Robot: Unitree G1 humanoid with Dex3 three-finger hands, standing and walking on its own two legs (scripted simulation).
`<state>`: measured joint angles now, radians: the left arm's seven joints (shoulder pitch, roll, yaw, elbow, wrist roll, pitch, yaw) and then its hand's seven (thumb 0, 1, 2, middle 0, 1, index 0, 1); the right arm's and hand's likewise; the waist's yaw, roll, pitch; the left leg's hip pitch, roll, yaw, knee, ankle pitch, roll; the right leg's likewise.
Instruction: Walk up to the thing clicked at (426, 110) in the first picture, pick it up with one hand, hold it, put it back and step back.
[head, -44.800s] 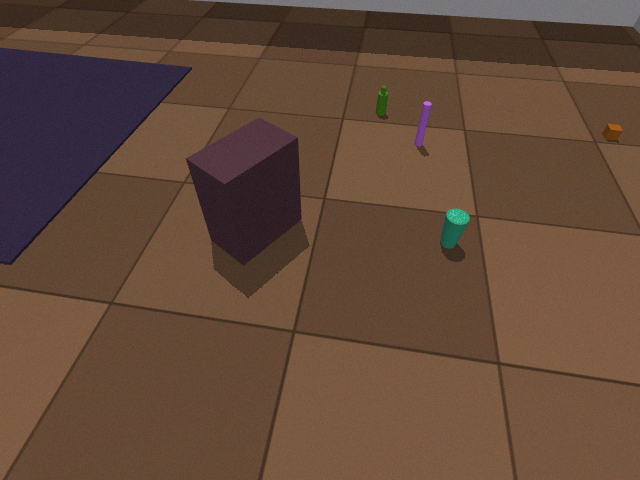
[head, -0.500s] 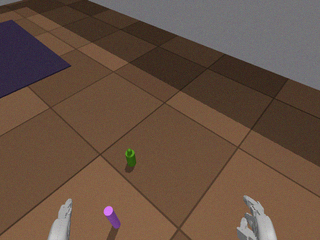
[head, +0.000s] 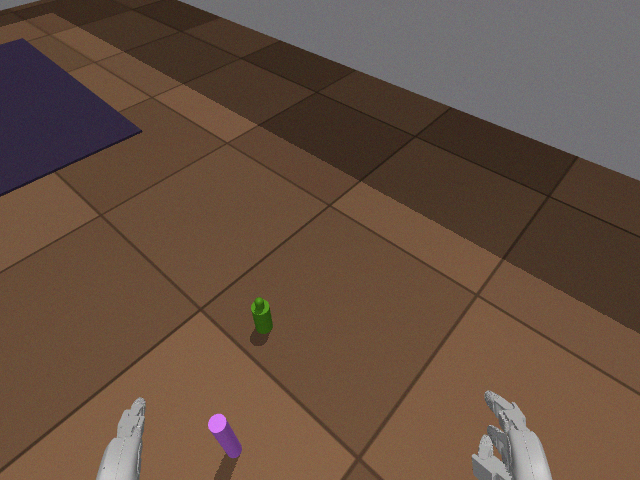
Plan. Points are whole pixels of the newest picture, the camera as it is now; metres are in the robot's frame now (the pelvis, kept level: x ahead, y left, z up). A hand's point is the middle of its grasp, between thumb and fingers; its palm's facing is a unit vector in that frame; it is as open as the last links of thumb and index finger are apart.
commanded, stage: home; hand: left
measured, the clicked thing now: (226, 437) +0.34 +0.24 -0.60
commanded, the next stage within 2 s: stand in 0.36 s
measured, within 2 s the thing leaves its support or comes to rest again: neither
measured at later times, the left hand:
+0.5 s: hand (170, 477) +0.16 +0.19 -0.06, palm faces +0.11 -0.95 -0.28, open 17.5 cm
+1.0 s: hand out of the picture +0.09 +0.25 -0.11, palm faces +0.00 -0.94 -0.35, open 8.2 cm
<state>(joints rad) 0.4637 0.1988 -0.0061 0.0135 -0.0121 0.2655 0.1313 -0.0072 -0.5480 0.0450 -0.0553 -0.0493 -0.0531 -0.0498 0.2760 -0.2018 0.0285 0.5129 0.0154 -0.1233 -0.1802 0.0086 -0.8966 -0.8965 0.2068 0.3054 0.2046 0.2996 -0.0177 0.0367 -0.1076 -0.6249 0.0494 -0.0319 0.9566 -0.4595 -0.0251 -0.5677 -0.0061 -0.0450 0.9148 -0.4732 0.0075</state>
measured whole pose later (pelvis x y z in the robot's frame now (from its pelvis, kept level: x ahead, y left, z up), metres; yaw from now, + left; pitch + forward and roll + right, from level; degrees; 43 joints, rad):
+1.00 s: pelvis -0.01 +0.01 +0.03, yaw +0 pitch -1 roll +0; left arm 0.24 0.33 0.02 0.80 0.04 0.01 0.02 0.01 0.74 0.86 -0.20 -0.29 -0.20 -0.29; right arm 0.20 -0.31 -0.04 0.90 -0.05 -0.02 -0.01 0.01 -0.90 -0.90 0.21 0.30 0.20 0.30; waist 0.01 -0.01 0.02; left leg -0.35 0.01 0.00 0.71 -0.34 0.00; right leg -0.32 -0.04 -0.02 0.70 -0.37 0.02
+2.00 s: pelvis -0.01 +0.01 +0.06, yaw +0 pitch -3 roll +0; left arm 0.14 0.32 0.00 1.17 0.02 -0.01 0.01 0.01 0.91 0.90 -0.21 -0.30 -0.20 -0.30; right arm 0.13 -0.33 -0.01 1.16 -0.01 0.00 0.00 0.00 -0.90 -0.90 0.21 0.30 0.20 0.30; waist 0.00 0.01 0.06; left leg -0.16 0.01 0.00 0.37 -0.16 -0.01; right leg -0.12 -0.04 -0.03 0.36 -0.19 0.02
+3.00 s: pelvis +0.01 +0.01 +0.06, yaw +0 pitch -2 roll +0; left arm 0.11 0.33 0.02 1.15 0.01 0.00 0.00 0.01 0.91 0.90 -0.21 -0.29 -0.20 -0.30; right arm 0.10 -0.34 0.00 1.15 -0.01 -0.01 0.00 0.00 -0.90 -0.90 0.21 0.30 0.20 0.30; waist 0.00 0.01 0.05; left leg -0.12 0.01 0.01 0.33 -0.17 -0.01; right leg -0.08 -0.03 -0.02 0.32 -0.20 0.02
